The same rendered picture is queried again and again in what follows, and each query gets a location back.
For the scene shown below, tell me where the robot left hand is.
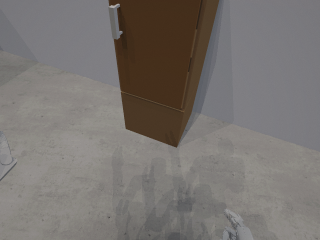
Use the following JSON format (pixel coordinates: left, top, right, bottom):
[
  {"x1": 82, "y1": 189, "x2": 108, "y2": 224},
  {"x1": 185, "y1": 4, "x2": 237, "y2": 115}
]
[{"x1": 0, "y1": 131, "x2": 18, "y2": 181}]

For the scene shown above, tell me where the handle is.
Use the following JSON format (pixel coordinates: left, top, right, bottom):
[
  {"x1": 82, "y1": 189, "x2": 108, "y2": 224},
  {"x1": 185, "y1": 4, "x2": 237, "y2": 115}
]
[{"x1": 108, "y1": 4, "x2": 123, "y2": 40}]

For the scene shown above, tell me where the robot right hand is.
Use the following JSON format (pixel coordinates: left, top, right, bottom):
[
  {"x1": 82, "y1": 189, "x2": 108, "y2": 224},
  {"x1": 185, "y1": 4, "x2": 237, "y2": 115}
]
[{"x1": 220, "y1": 209, "x2": 254, "y2": 240}]

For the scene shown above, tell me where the cupboard door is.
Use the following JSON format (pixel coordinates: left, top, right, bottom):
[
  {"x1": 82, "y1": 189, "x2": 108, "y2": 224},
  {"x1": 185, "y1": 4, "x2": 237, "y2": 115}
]
[{"x1": 110, "y1": 0, "x2": 201, "y2": 109}]

